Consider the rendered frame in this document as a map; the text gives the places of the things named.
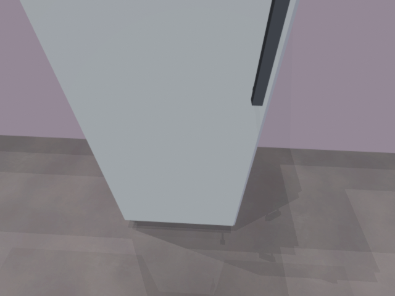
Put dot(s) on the handle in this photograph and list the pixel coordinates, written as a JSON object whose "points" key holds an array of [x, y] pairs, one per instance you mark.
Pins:
{"points": [[276, 19]]}

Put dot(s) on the fridge door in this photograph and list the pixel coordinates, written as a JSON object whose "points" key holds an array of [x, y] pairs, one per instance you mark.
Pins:
{"points": [[162, 92]]}

